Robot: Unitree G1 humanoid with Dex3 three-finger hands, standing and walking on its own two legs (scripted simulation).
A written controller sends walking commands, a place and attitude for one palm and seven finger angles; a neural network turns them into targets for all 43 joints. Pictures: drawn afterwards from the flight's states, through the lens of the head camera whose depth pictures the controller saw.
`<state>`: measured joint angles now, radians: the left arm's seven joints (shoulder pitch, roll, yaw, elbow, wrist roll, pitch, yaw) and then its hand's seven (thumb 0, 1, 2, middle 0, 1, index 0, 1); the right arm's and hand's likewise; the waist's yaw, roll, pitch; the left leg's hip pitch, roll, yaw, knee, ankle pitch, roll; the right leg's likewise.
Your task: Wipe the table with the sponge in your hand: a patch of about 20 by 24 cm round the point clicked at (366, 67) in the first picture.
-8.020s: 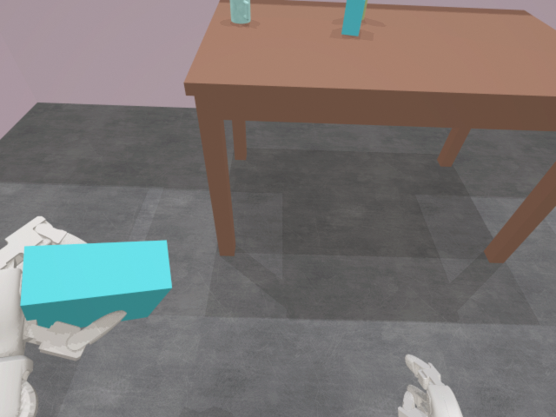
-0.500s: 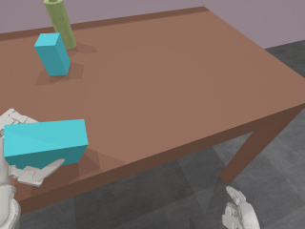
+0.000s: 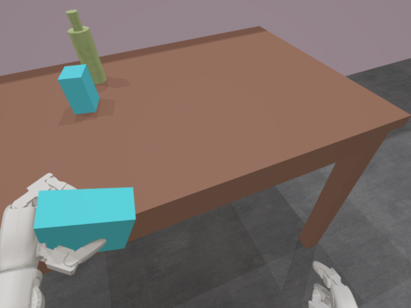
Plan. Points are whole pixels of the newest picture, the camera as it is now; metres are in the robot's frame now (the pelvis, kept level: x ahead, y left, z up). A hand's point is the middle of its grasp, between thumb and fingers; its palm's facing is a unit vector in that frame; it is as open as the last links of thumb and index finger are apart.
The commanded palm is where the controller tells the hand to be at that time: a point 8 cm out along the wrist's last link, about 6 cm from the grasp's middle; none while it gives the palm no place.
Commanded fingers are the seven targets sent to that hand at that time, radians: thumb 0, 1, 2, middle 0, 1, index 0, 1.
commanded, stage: come to a stop and stand still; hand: left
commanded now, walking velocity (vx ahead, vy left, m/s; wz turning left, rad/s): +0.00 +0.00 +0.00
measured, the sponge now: (102, 222) +0.22 +0.18 +0.12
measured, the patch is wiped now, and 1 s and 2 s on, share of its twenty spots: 0.00 0.00 0.00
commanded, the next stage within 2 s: look again from close up in 1.14 s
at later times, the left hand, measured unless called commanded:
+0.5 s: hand out of the picture +0.10 +0.27 +0.17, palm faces +0.39 -0.85 -0.36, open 9.8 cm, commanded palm +0.05 +0.31 +0.18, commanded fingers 0.00 0.10 1.30 -1.20 -1.60 -1.20 -1.60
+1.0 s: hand out of the picture +0.08 +0.32 +0.15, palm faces +0.45 -0.84 -0.31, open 9.8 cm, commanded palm +0.02 +0.34 +0.18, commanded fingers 0.00 0.10 1.30 -1.20 -1.60 -1.20 -1.60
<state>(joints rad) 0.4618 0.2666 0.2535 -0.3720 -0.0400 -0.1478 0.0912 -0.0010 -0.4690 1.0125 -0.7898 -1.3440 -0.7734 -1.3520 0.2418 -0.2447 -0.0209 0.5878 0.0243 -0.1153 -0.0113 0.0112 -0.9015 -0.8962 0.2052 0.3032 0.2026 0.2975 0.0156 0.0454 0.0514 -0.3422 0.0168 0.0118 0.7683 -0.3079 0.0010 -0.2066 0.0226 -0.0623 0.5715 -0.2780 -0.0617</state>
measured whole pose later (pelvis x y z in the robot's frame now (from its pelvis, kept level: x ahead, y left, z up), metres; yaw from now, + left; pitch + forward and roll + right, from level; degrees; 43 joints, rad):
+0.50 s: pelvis -0.10 +0.03 +0.00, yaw +1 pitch -5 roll -2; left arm 0.43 0.35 0.32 -0.48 -0.01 -0.20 0.10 0.00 -0.47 1.01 -0.79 -1.34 -0.78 -1.35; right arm 0.24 -0.19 0.03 0.61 -0.01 -0.15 -0.02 0.01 -0.90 -0.90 0.21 0.30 0.21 0.30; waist 0.04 0.00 0.08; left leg -0.32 -0.02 -0.03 0.55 -0.25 0.02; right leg -0.19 0.06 0.00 0.45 -0.19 -0.03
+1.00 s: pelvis -0.14 +0.06 +0.00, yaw +1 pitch -4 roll -1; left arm 0.36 0.34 0.32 -0.39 -0.02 -0.14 0.13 0.00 -0.47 1.01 -0.79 -1.34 -0.78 -1.35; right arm 0.20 -0.20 0.02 0.63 0.00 -0.13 -0.03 0.01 -0.90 -0.90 0.21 0.30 0.20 0.30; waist 0.05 -0.04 0.05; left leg -0.24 -0.07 -0.04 0.49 -0.18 0.05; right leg -0.19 0.06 0.04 0.50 -0.24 -0.02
